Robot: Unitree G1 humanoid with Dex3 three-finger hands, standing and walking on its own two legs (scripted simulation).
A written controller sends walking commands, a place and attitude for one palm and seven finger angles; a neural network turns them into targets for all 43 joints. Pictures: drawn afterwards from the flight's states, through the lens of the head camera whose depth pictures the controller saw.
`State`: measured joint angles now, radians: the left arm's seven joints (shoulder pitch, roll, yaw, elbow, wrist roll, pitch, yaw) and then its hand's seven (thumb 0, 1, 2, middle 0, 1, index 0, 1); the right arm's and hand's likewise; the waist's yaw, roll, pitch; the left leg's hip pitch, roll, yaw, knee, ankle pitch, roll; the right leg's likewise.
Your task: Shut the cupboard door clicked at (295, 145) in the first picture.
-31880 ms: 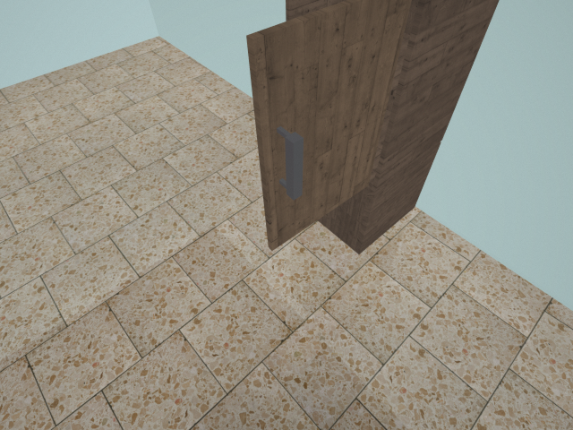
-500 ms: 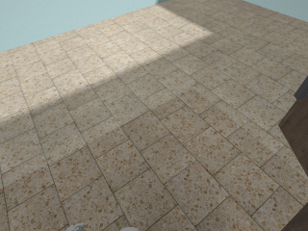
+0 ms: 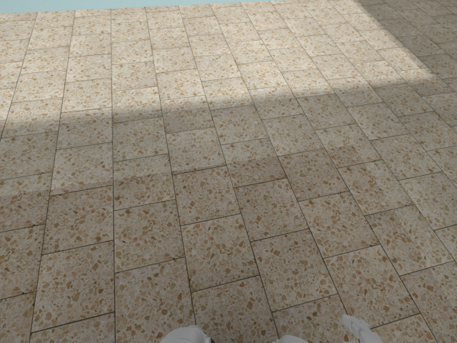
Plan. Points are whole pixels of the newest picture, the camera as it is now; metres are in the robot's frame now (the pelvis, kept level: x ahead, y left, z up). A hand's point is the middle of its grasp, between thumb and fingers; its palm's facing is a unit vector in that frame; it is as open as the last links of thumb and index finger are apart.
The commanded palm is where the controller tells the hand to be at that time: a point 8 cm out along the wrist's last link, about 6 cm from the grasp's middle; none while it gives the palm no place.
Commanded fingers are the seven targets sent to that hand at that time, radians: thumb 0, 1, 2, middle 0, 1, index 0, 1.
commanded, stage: walk to a spot facing it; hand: left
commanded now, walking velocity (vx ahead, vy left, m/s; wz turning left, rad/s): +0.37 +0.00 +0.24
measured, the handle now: out of the picture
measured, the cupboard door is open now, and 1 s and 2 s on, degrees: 58 58 58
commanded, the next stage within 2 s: turn to face it in 0.30 s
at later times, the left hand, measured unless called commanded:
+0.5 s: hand (176, 233) +0.35 +0.15 -0.15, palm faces +0.06 -0.98 -0.18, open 7.4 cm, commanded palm none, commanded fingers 0.00 0.90 0.90 -0.20 -0.30 -0.20 -0.30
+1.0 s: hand (147, 231) +0.35 +0.22 -0.17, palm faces +0.00 -0.99 -0.16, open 7.3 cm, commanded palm none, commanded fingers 0.00 0.90 0.90 -0.20 -0.30 -0.20 -0.30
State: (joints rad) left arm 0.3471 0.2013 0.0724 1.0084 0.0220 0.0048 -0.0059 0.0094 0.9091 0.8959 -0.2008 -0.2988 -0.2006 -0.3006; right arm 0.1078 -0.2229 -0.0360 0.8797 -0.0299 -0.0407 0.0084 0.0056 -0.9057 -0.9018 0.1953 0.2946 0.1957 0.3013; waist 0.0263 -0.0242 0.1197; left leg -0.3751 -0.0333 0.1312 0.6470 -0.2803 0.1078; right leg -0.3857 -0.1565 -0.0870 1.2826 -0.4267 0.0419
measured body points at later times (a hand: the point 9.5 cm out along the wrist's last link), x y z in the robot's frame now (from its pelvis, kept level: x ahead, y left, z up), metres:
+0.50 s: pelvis +0.23 -0.03 +0.00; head +0.27 -0.03 +0.45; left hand +0.34 +0.20 -0.13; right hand +0.13 -0.24 -0.15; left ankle +0.06 +0.05 -0.69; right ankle +0.31 -0.12 -0.72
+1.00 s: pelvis +0.30 +0.03 +0.02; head +0.33 +0.06 +0.46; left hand +0.35 +0.27 -0.15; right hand +0.42 -0.21 -0.10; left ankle +0.34 +0.11 -0.72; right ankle +0.28 -0.11 -0.66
